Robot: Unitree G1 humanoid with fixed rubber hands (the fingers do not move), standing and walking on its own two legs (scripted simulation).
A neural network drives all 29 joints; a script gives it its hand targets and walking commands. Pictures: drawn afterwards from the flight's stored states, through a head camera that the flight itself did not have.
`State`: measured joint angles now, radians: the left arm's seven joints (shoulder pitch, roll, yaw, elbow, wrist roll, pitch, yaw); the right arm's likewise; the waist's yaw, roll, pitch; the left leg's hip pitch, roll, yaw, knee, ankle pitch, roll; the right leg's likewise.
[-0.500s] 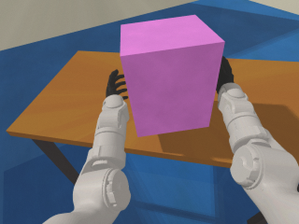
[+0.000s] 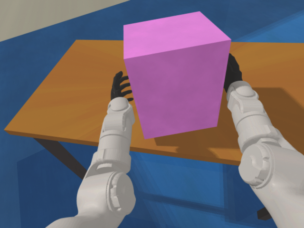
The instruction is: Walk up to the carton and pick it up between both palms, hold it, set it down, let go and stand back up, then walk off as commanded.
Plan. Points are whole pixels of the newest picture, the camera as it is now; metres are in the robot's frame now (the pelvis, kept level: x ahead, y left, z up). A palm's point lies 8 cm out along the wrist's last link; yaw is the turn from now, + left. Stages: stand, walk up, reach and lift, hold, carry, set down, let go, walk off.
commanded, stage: set down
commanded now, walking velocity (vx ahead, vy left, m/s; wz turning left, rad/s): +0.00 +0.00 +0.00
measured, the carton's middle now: (171, 77) +0.50 -0.02 +0.13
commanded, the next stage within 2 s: none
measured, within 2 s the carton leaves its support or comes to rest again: rests again in 0.70 s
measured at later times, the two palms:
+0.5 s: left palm (119, 97) +0.43 +0.11 +0.13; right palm (236, 81) +0.47 -0.19 +0.12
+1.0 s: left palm (122, 86) +0.46 +0.11 +0.14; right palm (245, 68) +0.50 -0.22 +0.14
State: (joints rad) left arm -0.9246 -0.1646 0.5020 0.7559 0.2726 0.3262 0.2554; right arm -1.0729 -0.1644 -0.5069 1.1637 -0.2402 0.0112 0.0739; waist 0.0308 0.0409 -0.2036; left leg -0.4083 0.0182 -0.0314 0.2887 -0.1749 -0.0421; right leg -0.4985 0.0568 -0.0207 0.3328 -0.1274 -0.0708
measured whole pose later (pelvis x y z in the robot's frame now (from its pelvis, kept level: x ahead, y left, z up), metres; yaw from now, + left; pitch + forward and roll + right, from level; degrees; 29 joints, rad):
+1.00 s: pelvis -0.02 +0.00 -0.01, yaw -2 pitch +27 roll +1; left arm -1.10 -0.03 0.21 0.66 -0.04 0.47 0.31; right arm -1.29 -0.44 -0.21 1.15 0.12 0.27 0.12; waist 0.13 0.04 -0.25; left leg -0.69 0.03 0.01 0.41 -0.18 -0.04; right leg -0.77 0.06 -0.01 0.40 -0.09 -0.07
